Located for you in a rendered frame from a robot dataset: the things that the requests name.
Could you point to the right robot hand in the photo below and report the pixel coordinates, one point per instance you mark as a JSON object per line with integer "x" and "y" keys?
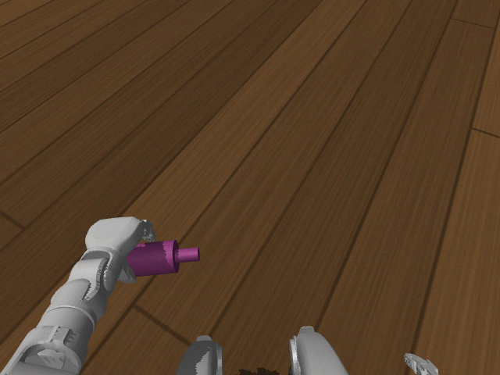
{"x": 419, "y": 365}

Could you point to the left robot arm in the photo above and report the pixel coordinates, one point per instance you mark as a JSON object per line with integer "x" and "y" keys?
{"x": 58, "y": 345}

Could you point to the bottle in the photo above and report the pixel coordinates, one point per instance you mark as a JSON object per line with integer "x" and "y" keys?
{"x": 161, "y": 257}

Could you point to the left robot hand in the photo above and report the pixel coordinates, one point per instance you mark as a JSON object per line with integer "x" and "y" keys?
{"x": 121, "y": 234}

